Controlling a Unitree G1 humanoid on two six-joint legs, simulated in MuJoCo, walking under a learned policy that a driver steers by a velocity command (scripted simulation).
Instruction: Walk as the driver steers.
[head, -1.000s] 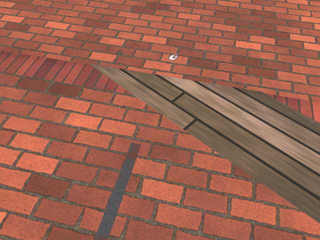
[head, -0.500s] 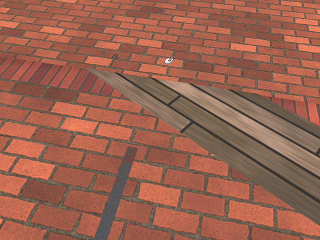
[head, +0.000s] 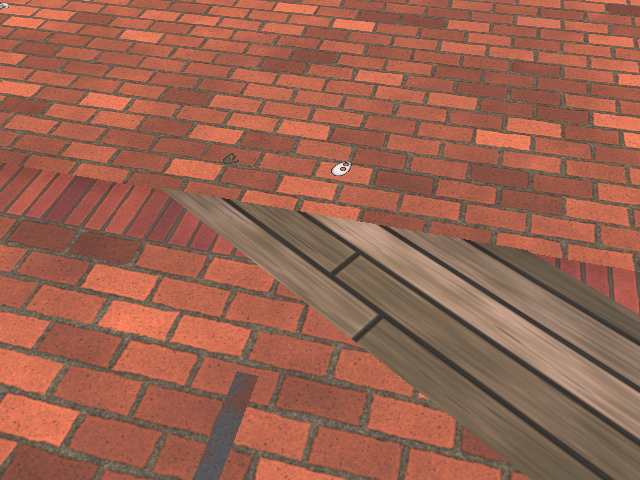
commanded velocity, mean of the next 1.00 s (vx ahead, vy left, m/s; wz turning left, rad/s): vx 0.68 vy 0.00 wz -0.33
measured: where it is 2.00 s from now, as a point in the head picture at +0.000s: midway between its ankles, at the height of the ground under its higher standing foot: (474, 221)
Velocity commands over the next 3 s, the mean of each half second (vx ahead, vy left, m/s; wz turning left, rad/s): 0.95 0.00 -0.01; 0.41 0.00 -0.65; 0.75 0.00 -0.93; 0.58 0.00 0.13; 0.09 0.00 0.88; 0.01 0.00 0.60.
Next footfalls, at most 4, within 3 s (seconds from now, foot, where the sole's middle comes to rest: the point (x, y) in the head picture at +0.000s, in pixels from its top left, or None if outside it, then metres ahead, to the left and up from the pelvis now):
0.24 left None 0.39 0.09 -0.78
0.68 right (376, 366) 0.82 -0.05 -0.78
1.10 left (303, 318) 0.96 0.14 -0.78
1.54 right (451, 263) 1.15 -0.26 -0.78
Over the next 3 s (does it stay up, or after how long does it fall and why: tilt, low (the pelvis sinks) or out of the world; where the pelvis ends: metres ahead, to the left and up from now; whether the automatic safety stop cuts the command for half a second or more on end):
stays up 1.43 -0.51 -0.11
